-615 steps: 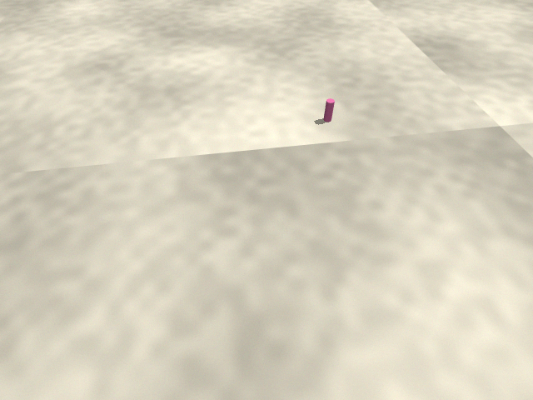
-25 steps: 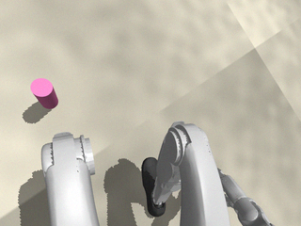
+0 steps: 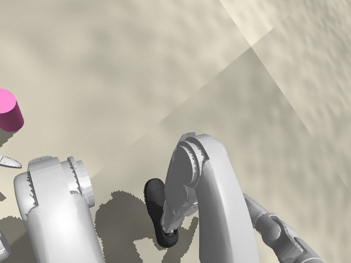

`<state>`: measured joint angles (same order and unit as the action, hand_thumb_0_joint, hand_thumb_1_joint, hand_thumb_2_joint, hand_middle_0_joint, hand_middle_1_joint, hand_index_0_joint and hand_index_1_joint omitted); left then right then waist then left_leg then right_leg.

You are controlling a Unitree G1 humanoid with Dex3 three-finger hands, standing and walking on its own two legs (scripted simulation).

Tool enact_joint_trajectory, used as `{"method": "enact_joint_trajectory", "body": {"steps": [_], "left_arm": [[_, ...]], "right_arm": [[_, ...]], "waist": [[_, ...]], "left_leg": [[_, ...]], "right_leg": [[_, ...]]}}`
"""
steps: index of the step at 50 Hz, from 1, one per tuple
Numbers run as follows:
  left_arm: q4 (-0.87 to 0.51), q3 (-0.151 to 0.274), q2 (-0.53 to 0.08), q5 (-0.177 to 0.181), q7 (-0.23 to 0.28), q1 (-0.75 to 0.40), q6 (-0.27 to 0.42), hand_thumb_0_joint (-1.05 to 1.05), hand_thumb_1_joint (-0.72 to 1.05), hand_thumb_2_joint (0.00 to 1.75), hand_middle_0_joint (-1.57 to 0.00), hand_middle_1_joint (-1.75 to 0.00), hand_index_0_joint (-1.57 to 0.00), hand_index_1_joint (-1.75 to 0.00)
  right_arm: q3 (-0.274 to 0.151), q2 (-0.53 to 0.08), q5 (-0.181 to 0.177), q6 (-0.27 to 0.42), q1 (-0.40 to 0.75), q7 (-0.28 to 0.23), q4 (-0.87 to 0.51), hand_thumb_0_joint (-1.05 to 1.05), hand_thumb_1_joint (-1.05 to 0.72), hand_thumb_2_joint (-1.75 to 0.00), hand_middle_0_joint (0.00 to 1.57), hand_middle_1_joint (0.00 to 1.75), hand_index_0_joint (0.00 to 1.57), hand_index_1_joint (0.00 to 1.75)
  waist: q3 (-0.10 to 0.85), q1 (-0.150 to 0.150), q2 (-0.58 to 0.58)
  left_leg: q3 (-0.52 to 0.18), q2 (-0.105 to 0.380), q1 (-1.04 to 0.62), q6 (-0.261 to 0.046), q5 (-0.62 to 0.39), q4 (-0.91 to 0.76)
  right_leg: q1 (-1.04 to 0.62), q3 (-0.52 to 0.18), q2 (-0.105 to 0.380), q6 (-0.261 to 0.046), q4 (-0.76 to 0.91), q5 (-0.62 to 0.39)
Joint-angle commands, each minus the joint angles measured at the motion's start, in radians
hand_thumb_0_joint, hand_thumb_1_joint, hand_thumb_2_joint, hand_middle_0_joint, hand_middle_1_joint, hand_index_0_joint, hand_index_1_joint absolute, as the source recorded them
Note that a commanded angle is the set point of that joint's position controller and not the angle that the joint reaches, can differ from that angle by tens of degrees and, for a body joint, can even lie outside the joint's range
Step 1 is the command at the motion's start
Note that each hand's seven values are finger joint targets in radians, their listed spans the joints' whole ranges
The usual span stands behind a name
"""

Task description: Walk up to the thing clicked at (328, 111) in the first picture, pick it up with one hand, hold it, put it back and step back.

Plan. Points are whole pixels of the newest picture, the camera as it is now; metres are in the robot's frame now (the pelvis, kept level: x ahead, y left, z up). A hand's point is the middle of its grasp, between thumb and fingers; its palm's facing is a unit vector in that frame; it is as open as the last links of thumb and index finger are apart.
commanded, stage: close in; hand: left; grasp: from the side
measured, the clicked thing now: (6, 112) +0.46 +0.26 -0.21
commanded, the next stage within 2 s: rest palm in 0.18 s
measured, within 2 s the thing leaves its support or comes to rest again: leaves its support in 1.38 s
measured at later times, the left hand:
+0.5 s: hand (5, 122) +0.42 +0.26 -0.18, palm faces +0.25 -0.97 -0.02, open 16.2 cm
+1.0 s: hand (5, 115) +0.44 +0.26 -0.18, palm faces +0.27 -0.96 -0.03, open 7.8 cm
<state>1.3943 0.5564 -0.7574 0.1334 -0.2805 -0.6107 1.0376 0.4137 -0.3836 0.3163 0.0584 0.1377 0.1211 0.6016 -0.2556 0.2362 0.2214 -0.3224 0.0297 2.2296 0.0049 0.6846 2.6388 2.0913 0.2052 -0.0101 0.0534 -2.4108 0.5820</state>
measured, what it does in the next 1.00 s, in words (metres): stands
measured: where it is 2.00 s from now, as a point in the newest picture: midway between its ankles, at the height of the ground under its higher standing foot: (122, 244)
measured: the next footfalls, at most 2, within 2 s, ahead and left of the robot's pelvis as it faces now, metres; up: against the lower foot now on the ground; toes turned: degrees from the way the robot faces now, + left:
none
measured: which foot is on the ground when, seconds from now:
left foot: down 0.00-1.00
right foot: down 0.00-1.00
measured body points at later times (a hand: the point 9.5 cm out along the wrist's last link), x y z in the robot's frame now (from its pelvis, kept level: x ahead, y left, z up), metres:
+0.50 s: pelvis +0.00 +0.00 +0.00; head +0.23 +0.18 +0.34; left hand +0.40 +0.31 -0.17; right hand +0.16 -0.25 -0.04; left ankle +0.09 +0.13 -0.25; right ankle +0.14 -0.12 -0.25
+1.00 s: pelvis +0.00 +0.01 +0.00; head +0.24 +0.19 +0.33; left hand +0.42 +0.31 -0.18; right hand +0.16 -0.25 -0.03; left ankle +0.09 +0.13 -0.25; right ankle +0.14 -0.12 -0.25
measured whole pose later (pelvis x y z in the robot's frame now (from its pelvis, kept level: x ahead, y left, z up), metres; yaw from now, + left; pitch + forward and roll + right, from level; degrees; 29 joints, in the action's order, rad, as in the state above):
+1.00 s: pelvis +0.00 +0.01 +0.00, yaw -3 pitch +11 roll -19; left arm 1.53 0.44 -0.87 0.04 0.02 -0.69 1.16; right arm 0.54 -0.38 0.40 -0.01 0.20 0.15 0.56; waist -0.34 0.27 0.30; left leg -0.41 0.02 2.20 0.02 0.71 2.66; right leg 2.04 0.27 -0.04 0.07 -2.37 0.57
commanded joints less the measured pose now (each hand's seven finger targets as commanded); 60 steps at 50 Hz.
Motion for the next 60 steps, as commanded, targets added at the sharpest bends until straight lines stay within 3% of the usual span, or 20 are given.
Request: {"method": "enact_joint_trajectory", "body": {"steps": [1, 7, 10, 11, 14, 20, 23, 26, 32, 36, 44, 52, 56, 60], "left_arm": [[-0.106, -0.022, -0.188, 0.009, 0.040, -0.202, 0.094, 0.00, -0.58, 0.02, -0.05, -0.06, -0.05, -0.06], [-0.073, -0.057, -0.181, -0.015, 0.100, -0.225, 0.132, 0.00, -0.55, 0.06, -0.05, -0.07, -0.05, -0.07], [-0.065, -0.055, -0.186, -0.023, 0.130, -0.206, 0.148, 0.00, -0.53, 0.07, -0.05, -0.07, -0.05, -0.06], [-0.064, -0.052, -0.187, -0.022, 0.140, -0.216, 0.155, 0.00, -0.53, 0.08, -0.05, -0.07, -0.05, -0.07], [-0.050, -0.059, -0.194, -0.036, 0.171, -0.208, 0.167, 0.00, -0.49, 0.10, -0.05, -0.07, -0.04, -0.07], [-0.032, -0.080, -0.197, -0.055, 0.224, -0.225, 0.184, 0.00, -0.31, 0.21, -0.13, -0.12, -0.11, -0.14], [-0.028, -0.082, -0.210, -0.054, 0.244, -0.241, 0.194, 0.00, -0.11, 0.33, -0.31, -0.29, -0.29, -0.29], [-0.021, -0.097, -0.216, -0.061, 0.258, -0.262, 0.199, 0.00, 0.00, 0.40, -0.36, -0.34, -0.35, -0.35], [0.012, -0.103, -0.220, -0.074, 0.271, -0.251, 0.195, 0.00, 0.22, 0.53, -0.49, -0.48, -0.49, -0.48], [0.002, -0.110, -0.214, -0.072, 0.277, -0.244, 0.192, 0.00, 0.34, 0.63, -0.60, -0.59, -0.59, -0.59], [0.004, -0.105, -0.235, -0.083, 0.295, -0.285, 0.191, 0.00, 0.62, 0.87, -0.85, -0.83, -0.84, -0.83], [0.016, -0.118, -0.254, -0.094, 0.296, -0.316, 0.183, 0.00, 0.62, 1.18, -1.17, -1.22, -1.17, -1.22], [0.014, -0.119, -0.236, -0.087, 0.301, -0.323, 0.188, 0.00, 0.60, 1.28, -1.23, -1.32, -1.21, -1.34], [0.020, -0.129, -0.242, -0.092, 0.295, -0.315, 0.178, 0.00, 0.72, 1.28, -1.22, -1.29, -1.21, -1.31]], "right_arm": [[-0.090, -0.343, 0.009, -0.015, -0.024, -0.011, -0.039, 0.00, -0.94, -0.91, 0.20, 0.30, 0.20, 0.30], [-0.069, -0.357, 0.025, -0.026, 0.002, -0.004, -0.054, 0.00, -0.93, -0.90, 0.20, 0.30, 0.20, 0.30], [-0.059, -0.356, 0.036, -0.033, 0.001, -0.004, -0.051, 0.00, -0.92, -0.91, 0.20, 0.30, 0.20, 0.30], [-0.053, -0.358, 0.041, -0.036, -0.001, -0.002, -0.053, 0.00, -0.93, -0.91, 0.20, 0.30, 0.20, 0.30], [-0.041, -0.357, 0.047, -0.044, 0.003, 0.000, -0.056, 0.00, -0.92, -0.91, 0.20, 0.30, 0.20, 0.30], [-0.023, -0.360, 0.064, -0.056, 0.007, 0.005, -0.051, 0.00, -0.91, -0.91, 0.20, 0.30, 0.20, 0.30], [-0.012, -0.360, 0.068, -0.058, 0.005, 0.009, -0.051, 0.00, -0.90, -0.90, 0.20, 0.30, 0.20, 0.30], [-0.006, -0.358, 0.070, -0.058, 0.017, 0.008, -0.048, 0.00, -0.90, -0.90, 0.20, 0.30, 0.20, 0.30], [-0.004, -0.366, 0.074, -0.064, 0.022, 0.010, -0.044, 0.00, -0.89, -0.90, 0.20, 0.30, 0.20, 0.30], [0.000, -0.364, 0.076, -0.065, 0.026, 0.010, -0.046, 0.00, -0.88, -0.90, 0.20, 0.30, 0.20, 0.30], [0.009, -0.365, 0.082, -0.075, 0.024, 0.009, -0.040, 0.00, -0.87, -0.89, 0.20, 0.30, 0.20, 0.30], [0.016, -0.361, 0.083, -0.084, 0.030, 0.008, -0.044, 0.00, -0.89, -0.90, 0.20, 0.30, 0.20, 0.30], [0.015, -0.365, 0.086, -0.083, 0.036, 0.010, -0.046, 0.00, -0.91, -0.91, 0.20, 0.30, 0.20, 0.30], [0.017, -0.357, 0.083, -0.084, 0.030, 0.009, -0.040, 0.00, -0.89, -0.90, 0.20, 0.30, 0.20, 0.30]], "waist": [[0.561, 0.093, -0.459], [0.495, 0.111, -0.469], [0.508, 0.105, -0.493], [0.528, 0.119, -0.489], [0.501, 0.118, -0.498], [0.492, 0.144, -0.491], [0.504, 0.154, -0.481], [0.479, 0.164, -0.479], [0.455, 0.168, -0.483], [0.475, 0.162, -0.485], [0.472, 0.183, -0.503], [0.455, 0.192, -0.495], [0.460, 0.196, -0.489], [0.448, 0.188, -0.496]], "left_leg": [[0.093, 0.028, -0.360, 0.013, -0.038, -0.334], [0.060, 0.033, -0.368, 0.021, 0.005, -0.350], [0.058, 0.037, -0.401, 0.027, -0.040, -0.343], [0.053, 0.036, -0.407, 0.028, -0.059, -0.335], [0.048, 0.037, -0.401, 0.029, -0.071, -0.339], [0.048, 0.036, -0.397, 0.025, -0.071, -0.319], [0.044, 0.035, -0.391, 0.022, -0.080, -0.308], [0.043, 0.036, -0.383, 0.019, -0.056, -0.307], [0.024, 0.039, -0.381, 0.024, -0.032, -0.323], [0.023, 0.041, -0.406, 0.026, -0.081, -0.318], [0.012, 0.048, -0.423, 0.030, -0.110, -0.320], [0.016, 0.047, -0.398, 0.023, -0.068, -0.321], [0.003, 0.049, -0.418, 0.026, -0.068, -0.326], [0.017, 0.047, -0.404, 0.021, -0.070, -0.324]], "right_leg": [[-0.261, 0.113, -0.051, -0.059, 0.180, -0.074], [-0.224, 0.129, -0.050, -0.056, 0.168, -0.052], [-0.247, 0.129, -0.053, -0.056, 0.159, -0.092], [-0.264, 0.136, -0.055, -0.054, 0.158, -0.107], [-0.270, 0.142, -0.056, -0.055, 0.157, -0.119], [-0.295, 0.147, -0.064, -0.048, 0.172, -0.132], [-0.312, 0.153, -0.069, -0.046, 0.175, -0.142], [-0.297, 0.153, -0.070, -0.044, 0.184, -0.129], [-0.284, 0.167, -0.072, -0.044, 0.182, -0.117], [-0.302, 0.166, -0.075, -0.044, 0.179, -0.157], [-0.308, 0.169, -0.077, -0.046, 0.181, -0.176], [-0.297, 0.169, -0.082, -0.048, 0.198, -0.140], [-0.292, 0.175, -0.083, -0.045, 0.195, -0.146], [-0.303, 0.166, -0.084, -0.047, 0.205, -0.146]]}}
